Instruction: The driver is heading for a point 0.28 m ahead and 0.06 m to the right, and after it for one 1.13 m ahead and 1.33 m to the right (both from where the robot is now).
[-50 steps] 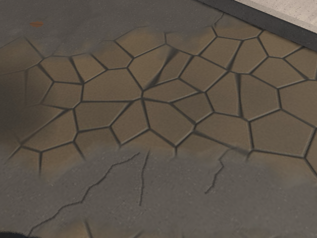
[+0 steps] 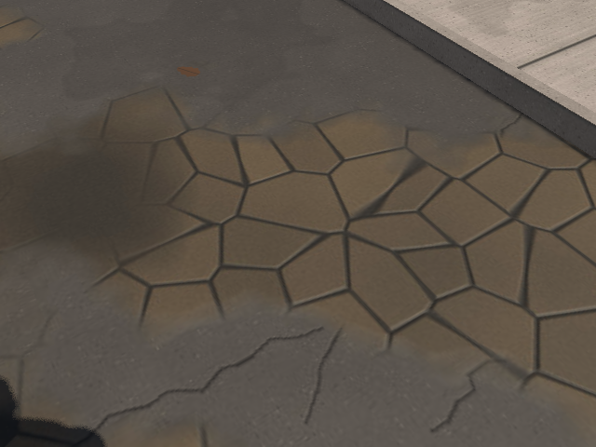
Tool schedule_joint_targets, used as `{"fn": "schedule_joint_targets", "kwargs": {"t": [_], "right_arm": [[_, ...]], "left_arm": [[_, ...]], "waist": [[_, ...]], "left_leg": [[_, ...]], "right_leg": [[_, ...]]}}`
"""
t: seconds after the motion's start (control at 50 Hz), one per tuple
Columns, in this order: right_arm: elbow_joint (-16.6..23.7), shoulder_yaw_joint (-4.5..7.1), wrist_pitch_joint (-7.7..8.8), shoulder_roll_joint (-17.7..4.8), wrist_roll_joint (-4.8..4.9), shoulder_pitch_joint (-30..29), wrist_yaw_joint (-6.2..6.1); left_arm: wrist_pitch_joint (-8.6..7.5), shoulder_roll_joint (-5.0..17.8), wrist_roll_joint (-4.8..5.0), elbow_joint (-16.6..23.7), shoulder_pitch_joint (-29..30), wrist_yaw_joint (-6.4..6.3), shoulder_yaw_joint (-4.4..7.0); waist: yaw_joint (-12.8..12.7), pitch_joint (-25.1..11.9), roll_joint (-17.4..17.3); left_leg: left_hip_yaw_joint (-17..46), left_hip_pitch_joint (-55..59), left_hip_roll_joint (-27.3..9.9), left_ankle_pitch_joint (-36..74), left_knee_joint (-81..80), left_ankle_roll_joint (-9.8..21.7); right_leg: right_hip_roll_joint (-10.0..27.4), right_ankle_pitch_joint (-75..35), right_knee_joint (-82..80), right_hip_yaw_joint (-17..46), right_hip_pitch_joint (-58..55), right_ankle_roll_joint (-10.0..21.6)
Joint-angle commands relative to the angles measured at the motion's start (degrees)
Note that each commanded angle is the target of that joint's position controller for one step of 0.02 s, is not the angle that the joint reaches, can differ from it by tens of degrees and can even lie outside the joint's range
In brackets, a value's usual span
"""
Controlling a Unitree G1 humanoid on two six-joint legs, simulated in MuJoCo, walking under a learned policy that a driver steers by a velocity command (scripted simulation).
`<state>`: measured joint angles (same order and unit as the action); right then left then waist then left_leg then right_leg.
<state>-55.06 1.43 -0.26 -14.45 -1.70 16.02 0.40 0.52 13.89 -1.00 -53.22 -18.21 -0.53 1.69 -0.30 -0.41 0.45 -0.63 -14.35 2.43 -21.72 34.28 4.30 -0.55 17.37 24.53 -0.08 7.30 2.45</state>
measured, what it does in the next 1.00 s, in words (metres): walks ahead, turning right: right foot, then left foot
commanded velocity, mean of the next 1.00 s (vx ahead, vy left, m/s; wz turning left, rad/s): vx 0.06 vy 0.00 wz -0.30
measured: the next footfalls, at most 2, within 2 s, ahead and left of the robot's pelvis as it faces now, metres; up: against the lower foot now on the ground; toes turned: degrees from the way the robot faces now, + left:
right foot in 0.46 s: +0.15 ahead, -0.08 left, +0.00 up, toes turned -6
left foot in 0.92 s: +0.17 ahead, +0.11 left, +0.00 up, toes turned -23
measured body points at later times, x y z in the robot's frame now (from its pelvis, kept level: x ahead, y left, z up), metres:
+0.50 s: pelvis +0.08 +0.00 -0.02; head +0.10 -0.01 +0.43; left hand +0.20 +0.24 -0.15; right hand +0.08 -0.24 -0.17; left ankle +0.02 +0.10 -0.73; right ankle +0.11 -0.08 -0.74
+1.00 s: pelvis +0.09 +0.04 +0.00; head +0.13 +0.06 +0.45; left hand +0.28 +0.27 -0.14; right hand +0.11 -0.25 -0.11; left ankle +0.13 +0.13 -0.74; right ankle +0.08 -0.06 -0.70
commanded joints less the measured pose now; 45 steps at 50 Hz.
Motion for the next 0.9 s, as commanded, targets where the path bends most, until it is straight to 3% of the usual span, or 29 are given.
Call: {"fn": "schedule_joint_targets", "kwargs": {"t": [0.02,0.06,0.08,0.1,0.12,0.14,0.16,0.18,0.22,0.26,0.3,0.34,0.4,0.44,0.46,0.48,0.5,0.52,0.56,0.6,0.64,0.7,0.8,0.86,0.88,0.9], "right_arm": [[4.0,0.53,2.38,-2.9,0.12,-3.2,0.63],[0.8,0.46,3.16,-1.6,0.48,3.2,-0.14],[-0.5,0.94,3.58,-3.4,0.21,6.5,-0.88],[-1.1,1.97,3.85,-8.5,0.02,10.4,-1.64],[-2.6,2.82,3.28,-11.8,0.71,14.4,-1.51],[-2.2,1.90,3.30,-8.4,0.21,12.0,-1.46],[-1.5,1.31,3.55,-6.5,0.30,9.3,-1.48],[-0.9,0.91,3.71,-5.5,0.31,6.7,-1.70],[-1.2,-0.22,4.15,-3.3,0.38,4.8,-2.16],[-2.1,-1.10,4.09,-2.2,0.47,4.8,-2.43],[-2.8,-1.24,3.64,-2.9,0.31,5.1,-2.78],[-2.9,-0.57,2.91,-4.8,0.49,5.5,-3.13],[-3.0,0.57,1.62,-6.2,0.86,5.7,-3.67],[-2.8,1.39,1.01,-6.7,0.76,4.8,-3.99],[-2.1,1.67,1.09,-6.3,0.42,4.9,-4.03],[0.0,1.43,0.97,-3.6,0.84,4.6,-4.05],[1.6,1.11,-0.03,-2.1,0.88,1.8,-3.96],[1.7,1.37,-0.52,-2.7,0.32,1.1,-3.70],[2.6,1.65,-0.38,-2.9,0.69,-2.3,-3.10],[2.8,1.93,-0.39,-3.4,0.15,-2.0,-2.75],[3.6,1.87,-0.82,-2.8,0.46,-2.4,-2.79],[5.4,1.75,-1.47,-2.8,0.87,-5.2,-3.06],[8.1,1.70,-1.24,-3.7,1.33,-7.6,-3.11],[8.6,1.67,-0.38,-3.9,1.83,-4.6,-3.41],[8.3,1.62,0.04,-3.6,1.90,-2.0,-3.58],[8.0,1.95,0.55,-4.8,1.63,0.3,-3.92]], "left_arm": [[-1.26,9.2,-0.05,2.3,2.5,0.16,2.50],[-1.46,7.8,0.30,1.8,4.1,0.24,2.32],[-1.81,5.6,0.00,1.6,3.8,0.10,1.77],[-2.12,1.7,0.31,2.9,3.8,0.28,0.60],[-1.95,3.9,-0.31,3.8,4.0,0.05,1.03],[-1.69,5.4,-0.48,3.0,4.4,-0.20,1.51],[-1.64,4.0,-0.20,2.0,3.4,-0.17,1.18],[-1.77,3.3,0.09,1.1,2.3,-0.07,1.00],[-1.56,2.7,-0.26,-0.2,1.8,0.25,0.78],[-0.96,1.4,0.11,-0.6,2.5,0.21,0.26],[-0.37,0.5,0.61,-0.7,4.0,-0.35,-0.29],[-0.07,1.8,0.67,0.3,6.5,-0.84,-0.13],[-0.25,2.4,0.23,1.7,8.2,-0.69,0.20],[-0.67,2.6,-0.19,1.5,6.1,-0.47,0.56],[-1.16,5.2,-0.57,1.1,3.4,-0.53,1.41],[-1.57,11.2,-0.61,1.0,-0.2,-0.54,3.04],[-1.20,11.1,0.32,-0.2,-5.2,-0.21,3.14],[-0.86,10.3,0.74,-0.3,-3.4,-0.31,3.21],[0.22,8.0,0.28,2.4,4.6,-0.90,3.13],[0.54,6.5,0.01,3.9,7.3,-0.94,2.92],[0.29,7.2,-0.02,3.7,5.3,-0.68,3.32],[0.49,9.2,-0.11,3.9,3.3,-0.62,4.14],[1.33,10.4,-0.48,5.5,4.6,-0.10,4.96],[1.80,10.6,-0.30,6.3,7.0,0.32,5.28],[2.03,10.5,0.03,6.8,8.6,0.39,5.29],[2.10,9.6,0.51,7.4,9.2,0.34,5.05]], "waist": [[0.9,8.0,5.6],[3.6,7.4,4.7],[4.4,6.4,1.3],[4.5,4.2,-9.5],[5.5,5.3,-14.4],[3.7,6.9,-7.6],[2.1,6.2,-4.6],[0.5,4.6,-3.9],[-0.9,1.9,-4.9],[-1.2,0.7,-5.9],[-0.5,0.6,-7.4],[0.7,1.0,-8.5],[1.0,2.3,-7.5],[-0.9,2.6,-4.3],[-1.6,0.9,0.3],[-1.8,-0.9,10.3],[-4.8,-4.4,14.2],[-2.2,-1.6,8.2],[-0.1,3.3,3.8],[1.0,1.2,4.4],[0.6,-1.3,3.9],[-0.7,-2.1,4.9],[-1.5,-2.1,6.8],[-0.1,-2.5,7.5],[1.6,-2.5,7.2],[2.8,-2.1,5.6]], "left_leg": [[-1.2,-5.5,-2.0,-1.1,0.1,0.6],[-2.6,8.2,0.8,4.9,-10.9,1.1],[2.6,13.7,-2.2,5.3,-14.4,1.1],[19.9,18.0,-13.2,-1.2,-21.6,4.1],[30.9,16.6,-22.4,7.2,-24.3,9.8],[29.2,15.1,-22.9,18.3,-22.5,11.7],[23.5,14.1,-21.1,28.1,-21.2,11.2],[18.4,14.1,-18.7,34.5,-20.8,9.3],[10.6,13.4,-15.0,48.2,-19.1,7.1],[5.9,12.2,-12.8,53.7,-17.2,6.0],[3.0,10.8,-12.4,54.3,-15.4,5.5],[3.1,10.5,-13.5,53.0,-13.7,5.8],[4.4,10.1,-15.9,45.3,-10.8,5.9],[3.5,6.6,-14.8,36.2,-5.7,3.9],[1.1,2.8,-11.5,27.9,1.2,1.9],[-5.4,-7.5,-2.3,7.0,15.8,-1.7],[-2.3,-12.9,2.9,-18.8,26.6,-2.6],[1.9,-14.8,0.0,-16.0,32.2,-2.9],[3.1,-16.3,-2.5,-7.0,30.4,-3.8],[2.2,-13.7,-2.3,-2.6,26.8,-4.9],[1.9,-13.0,-1.6,-2.2,23.1,-5.8],[2.3,-12.9,-1.2,-1.9,17.7,-6.4],[2.9,-8.5,0.2,-1.3,9.9,-6.0],[3.1,-2.1,1.4,-0.7,0.4,-4.9],[2.8,2.4,1.7,2.9,-6.8,-4.4],[4.2,8.0,-0.3,6.1,-15.6,-3.7]], "right_leg": [[15.4,18.6,-16.9,18.0,5.2,8.9],[9.7,8.9,-9.0,9.8,11.5,6.1],[6.8,4.0,-1.9,6.1,14.5,4.2],[0.3,5.8,11.0,-0.9,21.1,1.2],[-2.3,15.3,19.7,-3.4,25.5,0.7],[0.1,15.5,27.2,0.4,26.1,1.0],[1.0,13.1,29.5,1.4,25.1,0.9],[2.2,10.1,29.0,1.6,22.9,0.7],[2.2,5.5,26.7,0.3,18.0,-0.5],[1.4,2.9,21.1,-1.0,14.0,-1.3],[0.4,1.1,15.6,-2.2,10.8,-1.1],[-0.3,-0.2,14.1,-3.5,10.7,-0.3],[0.0,0.3,11.7,-4.5,11.9,1.4],[0.4,-6.0,5.2,-3.0,7.5,2.9],[3.8,-17.2,3.4,3.1,2.7,4.5],[15.1,-37.0,0.6,19.2,-3.6,11.0],[23.0,-41.5,-5.1,31.0,-5.0,18.9],[21.1,-31.3,-6.4,28.6,-2.4,19.2],[14.7,-21.5,-8.2,21.3,4.3,15.0],[10.6,-24.2,-7.6,16.7,5.4,12.8],[9.9,-26.8,-6.5,16.3,3.8,12.5],[10.1,-20.5,-6.8,19.2,3.3,12.5],[9.3,-15.0,-6.9,23.8,5.7,11.1],[8.3,-17.3,-5.2,26.7,6.9,9.0],[6.9,-15.6,-3.9,26.5,8.8,7.2],[4.2,-9.5,-1.7,25.3,12.5,4.2]]}}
